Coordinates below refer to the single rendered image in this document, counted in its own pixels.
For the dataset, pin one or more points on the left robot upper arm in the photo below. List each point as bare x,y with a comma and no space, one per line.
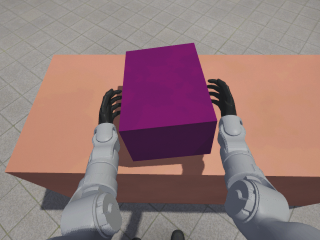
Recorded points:
94,217

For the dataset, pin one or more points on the right robot upper arm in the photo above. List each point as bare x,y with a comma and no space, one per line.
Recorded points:
262,213

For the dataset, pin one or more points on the right robot hand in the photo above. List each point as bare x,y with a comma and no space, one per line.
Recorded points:
226,102

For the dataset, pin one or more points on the pedestal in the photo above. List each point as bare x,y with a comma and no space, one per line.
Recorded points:
276,96

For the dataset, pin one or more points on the left robot hand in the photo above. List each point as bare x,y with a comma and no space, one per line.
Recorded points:
106,114

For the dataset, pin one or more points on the right robot foot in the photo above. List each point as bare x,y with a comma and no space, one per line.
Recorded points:
177,235

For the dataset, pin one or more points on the left robot forearm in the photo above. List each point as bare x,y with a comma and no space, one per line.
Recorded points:
102,167

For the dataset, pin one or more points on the right robot forearm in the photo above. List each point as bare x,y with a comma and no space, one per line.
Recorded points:
237,159

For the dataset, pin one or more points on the carton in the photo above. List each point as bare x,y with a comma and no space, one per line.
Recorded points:
166,109

